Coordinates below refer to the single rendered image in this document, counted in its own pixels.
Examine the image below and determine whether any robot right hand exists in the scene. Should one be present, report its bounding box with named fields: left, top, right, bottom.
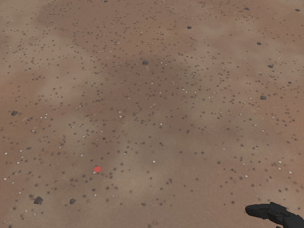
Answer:
left=245, top=201, right=304, bottom=228

